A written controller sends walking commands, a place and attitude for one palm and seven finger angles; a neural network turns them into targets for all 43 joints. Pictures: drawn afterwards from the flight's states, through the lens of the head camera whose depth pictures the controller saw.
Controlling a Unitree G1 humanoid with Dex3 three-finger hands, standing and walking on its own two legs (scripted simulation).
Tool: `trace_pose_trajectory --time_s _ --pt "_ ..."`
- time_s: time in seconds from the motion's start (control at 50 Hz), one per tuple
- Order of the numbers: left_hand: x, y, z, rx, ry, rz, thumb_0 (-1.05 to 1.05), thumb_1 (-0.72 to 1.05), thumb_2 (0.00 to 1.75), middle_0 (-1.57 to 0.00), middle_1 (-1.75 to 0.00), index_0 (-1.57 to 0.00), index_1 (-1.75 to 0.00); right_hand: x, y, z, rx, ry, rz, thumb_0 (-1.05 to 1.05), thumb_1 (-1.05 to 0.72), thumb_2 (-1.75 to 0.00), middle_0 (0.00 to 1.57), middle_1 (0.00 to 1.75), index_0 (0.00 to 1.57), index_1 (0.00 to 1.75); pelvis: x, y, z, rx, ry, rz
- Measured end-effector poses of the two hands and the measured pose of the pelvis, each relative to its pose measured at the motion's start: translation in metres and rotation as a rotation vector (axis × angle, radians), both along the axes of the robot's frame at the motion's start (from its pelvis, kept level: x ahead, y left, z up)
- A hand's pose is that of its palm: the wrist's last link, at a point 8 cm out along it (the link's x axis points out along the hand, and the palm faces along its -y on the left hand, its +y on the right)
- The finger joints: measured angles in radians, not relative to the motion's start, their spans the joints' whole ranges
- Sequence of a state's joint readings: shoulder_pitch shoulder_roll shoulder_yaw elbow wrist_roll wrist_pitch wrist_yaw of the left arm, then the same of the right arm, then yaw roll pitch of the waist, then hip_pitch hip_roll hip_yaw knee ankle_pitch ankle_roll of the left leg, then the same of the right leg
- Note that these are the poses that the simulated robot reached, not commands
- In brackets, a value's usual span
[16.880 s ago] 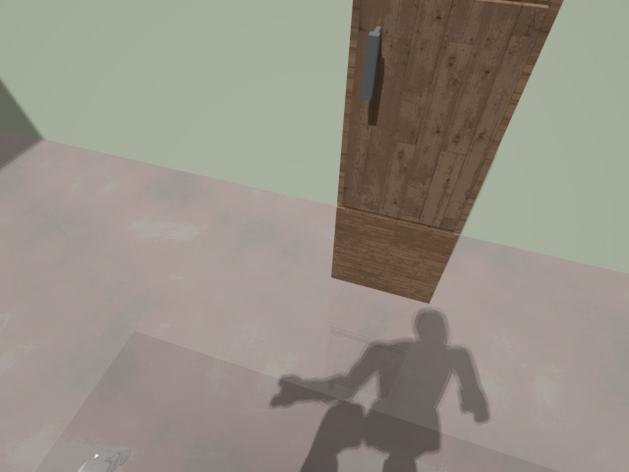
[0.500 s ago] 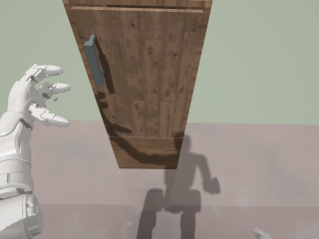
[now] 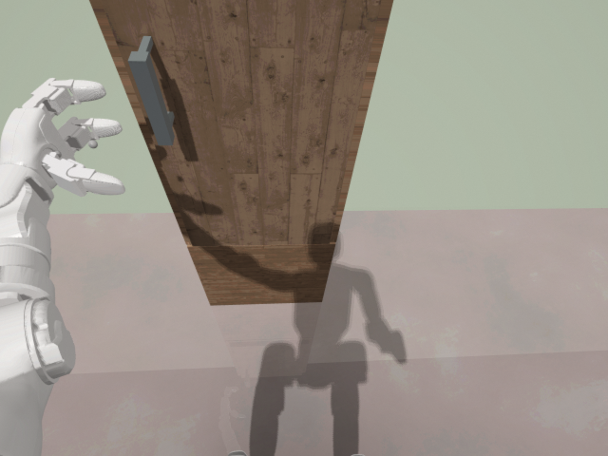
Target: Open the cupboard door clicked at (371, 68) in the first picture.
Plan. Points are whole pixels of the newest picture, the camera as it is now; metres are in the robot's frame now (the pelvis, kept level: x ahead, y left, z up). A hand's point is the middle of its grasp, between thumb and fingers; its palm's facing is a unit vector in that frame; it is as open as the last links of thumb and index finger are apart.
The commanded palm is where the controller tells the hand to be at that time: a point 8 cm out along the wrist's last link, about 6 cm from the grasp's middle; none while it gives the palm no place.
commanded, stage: move the hooked fingers beside the handle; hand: left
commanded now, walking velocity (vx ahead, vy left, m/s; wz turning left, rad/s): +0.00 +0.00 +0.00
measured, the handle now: (156, 93) +0.58 +0.20 +0.13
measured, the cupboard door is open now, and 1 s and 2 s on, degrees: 0 0 0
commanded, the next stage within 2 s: slide the fingers in behind the handle in 1.38 s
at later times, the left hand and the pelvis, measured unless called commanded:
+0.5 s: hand (114, 103) +0.53 +0.24 +0.15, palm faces -0.01 -1.00 +0.02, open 14.0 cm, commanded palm +0.51 +0.29 +0.13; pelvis +0.01 +0.00 -0.01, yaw -2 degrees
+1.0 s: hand (118, 118) +0.52 +0.24 +0.13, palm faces +0.00 -1.00 +0.01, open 14.0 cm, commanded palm +0.50 +0.29 +0.13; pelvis +0.01 +0.00 -0.01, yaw -1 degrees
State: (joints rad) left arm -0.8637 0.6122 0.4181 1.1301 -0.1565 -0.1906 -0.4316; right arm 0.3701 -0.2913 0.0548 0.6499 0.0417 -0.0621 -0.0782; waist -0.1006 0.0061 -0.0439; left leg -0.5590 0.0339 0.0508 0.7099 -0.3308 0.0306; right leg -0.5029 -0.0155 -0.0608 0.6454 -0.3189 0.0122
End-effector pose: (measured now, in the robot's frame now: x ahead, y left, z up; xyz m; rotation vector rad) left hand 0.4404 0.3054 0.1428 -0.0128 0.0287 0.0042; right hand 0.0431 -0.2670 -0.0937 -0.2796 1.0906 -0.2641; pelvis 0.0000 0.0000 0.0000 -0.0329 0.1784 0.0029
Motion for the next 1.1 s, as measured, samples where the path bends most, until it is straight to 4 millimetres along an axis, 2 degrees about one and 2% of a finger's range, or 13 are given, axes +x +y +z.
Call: trace_pose_trajectory --time_s 0.2,0.36,0.5,0.6,0.7,0.84,0.94,1.02,1.1 --pt "0.033 -0.010 0.005 -0.005 -0.018 -0.008 -0.01 -0.50 0.30 -0.30 -1.20 -0.30 -1.20 -0.038 -0.007 -0.003 -0.017 0.126 -0.063 0.00 -0.90 -0.90 0.20 0.30 0.20 0.30 0.001 -0.002 -0.004 -0.005 0.046 -0.008" --pt "0.057 -0.009 0.003 0.033 0.002 0.004 -0.01 -0.50 0.30 -0.30 -1.20 -0.29 -1.20 -0.068 -0.010 0.000 -0.031 0.222 -0.118 0.00 -0.90 -0.90 0.20 0.30 0.20 0.30 0.003 -0.004 -0.006 -0.010 0.090 -0.018" --pt "0.070 -0.010 0.007 -0.007 -0.016 -0.012 -0.01 -0.50 0.30 -0.30 -1.20 -0.30 -1.20 -0.083 -0.007 0.003 -0.023 0.289 -0.154 0.00 -0.90 -0.90 0.20 0.30 0.20 0.30 0.010 -0.004 -0.006 -0.012 0.112 -0.028" --pt "0.067 -0.005 -0.001 0.023 0.024 -0.007 -0.01 -0.50 0.31 -0.30 -1.20 -0.31 -1.21 -0.079 -0.003 0.001 -0.006 0.295 -0.153 0.00 -0.90 -0.90 0.20 0.30 0.20 0.30 0.014 -0.004 -0.006 -0.012 0.114 -0.031" --pt "0.059 -0.001 -0.011 0.011 0.018 0.005 -0.01 -0.50 0.31 -0.30 -1.20 -0.30 -1.20 -0.063 -0.002 -0.001 0.004 0.271 -0.135 0.00 -0.90 -0.90 0.20 0.30 0.20 0.30 0.017 -0.003 -0.006 -0.013 0.108 -0.031" --pt "0.056 -0.006 0.000 0.017 -0.043 -0.006 -0.01 -0.50 0.30 -0.30 -1.20 -0.30 -1.20 -0.034 -0.003 -0.003 -0.002 0.206 -0.099 0.00 -0.90 -0.90 0.20 0.30 0.20 0.30 0.018 -0.002 -0.006 -0.020 0.098 -0.015" --pt "0.057 -0.013 -0.002 -0.002 0.011 -0.016 -0.01 -0.50 0.30 -0.30 -1.20 -0.30 -1.20 -0.019 -0.003 -0.006 0.000 0.161 -0.078 0.00 -0.90 -0.90 0.20 0.30 0.20 0.30 0.016 -0.001 -0.007 -0.019 0.091 -0.008" --pt "0.057 -0.013 -0.009 0.003 0.035 0.002 -0.01 -0.50 0.30 -0.30 -1.20 -0.30 -1.20 -0.017 -0.003 -0.006 0.002 0.141 -0.073 0.00 -0.90 -0.90 0.20 0.30 0.20 0.30 0.014 -0.001 -0.008 -0.015 0.094 -0.014" --pt "0.057 -0.010 -0.007 0.016 -0.006 0.021 -0.01 -0.50 0.30 -0.30 -1.20 -0.30 -1.20 -0.025 -0.002 -0.006 0.002 0.155 -0.079 0.00 -0.90 -0.90 0.20 0.30 0.20 0.30 0.011 -0.002 -0.008 -0.015 0.096 -0.018"
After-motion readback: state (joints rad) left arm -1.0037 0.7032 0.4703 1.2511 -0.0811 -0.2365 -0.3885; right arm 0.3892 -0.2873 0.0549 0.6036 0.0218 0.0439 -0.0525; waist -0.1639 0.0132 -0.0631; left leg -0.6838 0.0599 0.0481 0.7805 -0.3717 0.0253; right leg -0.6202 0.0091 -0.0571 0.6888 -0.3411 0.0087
